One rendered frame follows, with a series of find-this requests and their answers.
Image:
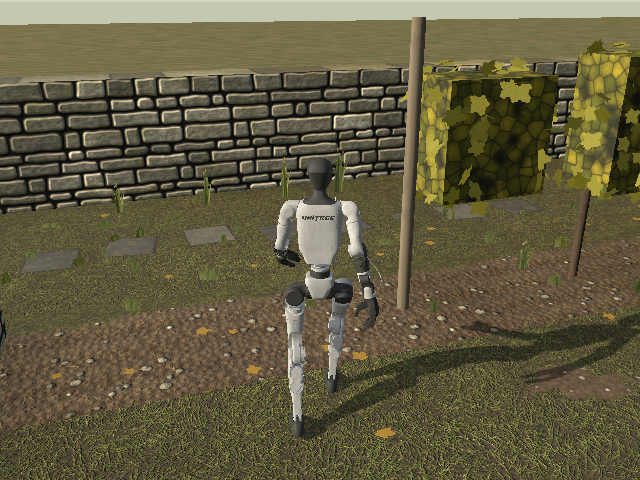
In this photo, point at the right robot upper arm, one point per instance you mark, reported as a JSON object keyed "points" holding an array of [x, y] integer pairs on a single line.
{"points": [[354, 227]]}

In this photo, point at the robot right hand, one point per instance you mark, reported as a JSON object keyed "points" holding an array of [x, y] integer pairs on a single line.
{"points": [[372, 304]]}

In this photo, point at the humanoid robot head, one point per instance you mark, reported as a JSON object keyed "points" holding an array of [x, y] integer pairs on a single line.
{"points": [[320, 174]]}

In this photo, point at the robot left hand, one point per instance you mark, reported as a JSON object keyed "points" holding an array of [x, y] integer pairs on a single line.
{"points": [[292, 256]]}

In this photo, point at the robot left forearm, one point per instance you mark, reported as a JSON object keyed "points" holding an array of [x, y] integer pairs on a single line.
{"points": [[280, 254]]}

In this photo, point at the robot left thigh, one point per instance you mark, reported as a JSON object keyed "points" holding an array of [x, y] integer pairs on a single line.
{"points": [[294, 311]]}

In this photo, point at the left robot upper arm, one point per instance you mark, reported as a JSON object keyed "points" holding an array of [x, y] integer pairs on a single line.
{"points": [[287, 212]]}

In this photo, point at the robot right forearm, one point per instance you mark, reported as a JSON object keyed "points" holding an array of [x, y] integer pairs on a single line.
{"points": [[364, 275]]}

